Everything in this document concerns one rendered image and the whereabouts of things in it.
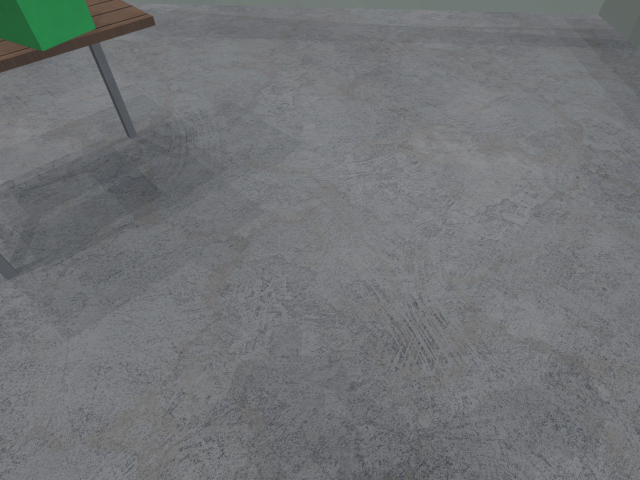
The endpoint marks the table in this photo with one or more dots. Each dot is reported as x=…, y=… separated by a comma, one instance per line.
x=112, y=18

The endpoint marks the carton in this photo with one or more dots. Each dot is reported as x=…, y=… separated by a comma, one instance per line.
x=43, y=24

